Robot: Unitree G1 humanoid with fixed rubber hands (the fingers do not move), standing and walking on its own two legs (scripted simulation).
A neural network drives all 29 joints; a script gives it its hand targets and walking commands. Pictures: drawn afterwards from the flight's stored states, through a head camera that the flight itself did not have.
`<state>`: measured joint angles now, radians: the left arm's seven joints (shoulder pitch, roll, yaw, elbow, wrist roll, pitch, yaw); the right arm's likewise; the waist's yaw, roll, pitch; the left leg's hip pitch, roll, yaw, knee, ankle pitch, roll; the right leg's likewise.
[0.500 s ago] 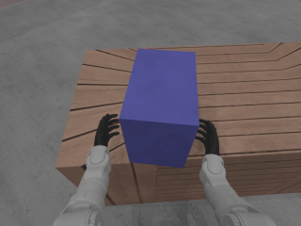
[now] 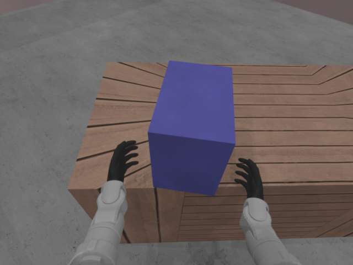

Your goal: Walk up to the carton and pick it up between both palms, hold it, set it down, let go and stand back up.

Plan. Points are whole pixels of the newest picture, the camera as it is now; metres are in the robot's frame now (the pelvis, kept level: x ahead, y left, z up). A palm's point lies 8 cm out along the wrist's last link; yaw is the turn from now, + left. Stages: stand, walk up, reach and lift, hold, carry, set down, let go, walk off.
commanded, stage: set down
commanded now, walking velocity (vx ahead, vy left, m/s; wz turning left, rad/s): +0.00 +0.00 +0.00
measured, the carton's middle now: (191, 128) +0.49 -0.02 +0.00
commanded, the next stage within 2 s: none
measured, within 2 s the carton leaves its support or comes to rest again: neither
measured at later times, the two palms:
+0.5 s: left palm (94, 215) +0.24 +0.21 -0.01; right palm (266, 220) +0.23 -0.17 -0.01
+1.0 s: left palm (97, 242) +0.19 +0.19 -0.01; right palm (281, 244) +0.18 -0.19 -0.02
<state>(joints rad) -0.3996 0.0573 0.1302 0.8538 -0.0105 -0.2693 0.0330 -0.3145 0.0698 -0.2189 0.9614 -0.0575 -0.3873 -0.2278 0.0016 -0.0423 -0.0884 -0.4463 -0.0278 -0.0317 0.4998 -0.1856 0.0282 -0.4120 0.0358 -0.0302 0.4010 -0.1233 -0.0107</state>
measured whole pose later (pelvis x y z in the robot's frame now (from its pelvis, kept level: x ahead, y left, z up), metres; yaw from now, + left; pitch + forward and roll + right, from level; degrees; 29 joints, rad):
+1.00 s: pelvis +0.01 -0.01 +0.00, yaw +0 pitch -7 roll -2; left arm 0.26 0.16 -0.06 0.26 -0.14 0.03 0.00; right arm 0.35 0.00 -0.04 0.26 0.05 -0.08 -0.14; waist 0.05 0.02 0.02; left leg -0.12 -0.02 -0.03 0.49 -0.25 0.04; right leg -0.09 0.05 -0.03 0.40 -0.19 -0.01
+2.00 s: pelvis +0.05 -0.01 +0.00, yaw +0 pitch -4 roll -2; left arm 0.30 0.18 -0.06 0.40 -0.02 0.06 0.02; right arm 0.34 -0.10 -0.04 0.54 0.05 -0.22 -0.02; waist 0.03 0.00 0.07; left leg -0.12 -0.01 -0.03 0.49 -0.30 0.02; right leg -0.09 0.05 -0.03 0.40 -0.24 -0.03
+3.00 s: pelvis +0.06 -0.01 +0.00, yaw +0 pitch -3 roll -2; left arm 0.22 0.26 -0.01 0.81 0.02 0.02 0.02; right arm 0.24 -0.27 -0.04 0.70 0.05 -0.03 -0.01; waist 0.02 0.01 0.06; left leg -0.12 -0.01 -0.03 0.49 -0.31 0.02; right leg -0.09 0.05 -0.03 0.40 -0.25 -0.03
